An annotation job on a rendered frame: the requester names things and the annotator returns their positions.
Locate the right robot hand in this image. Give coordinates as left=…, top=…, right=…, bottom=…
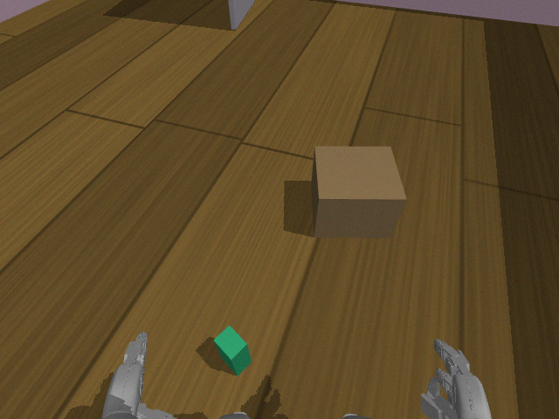
left=421, top=339, right=492, bottom=419

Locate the left robot hand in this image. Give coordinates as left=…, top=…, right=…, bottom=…
left=102, top=332, right=177, bottom=419

